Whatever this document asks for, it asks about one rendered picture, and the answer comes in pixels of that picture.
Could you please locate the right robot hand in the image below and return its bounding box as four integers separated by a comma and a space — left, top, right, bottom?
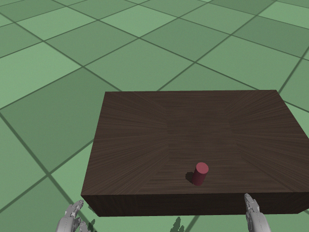
244, 193, 272, 232

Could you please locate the can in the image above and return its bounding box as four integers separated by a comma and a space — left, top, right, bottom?
192, 162, 209, 186

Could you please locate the left robot hand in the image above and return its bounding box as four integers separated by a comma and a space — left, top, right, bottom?
56, 200, 91, 232

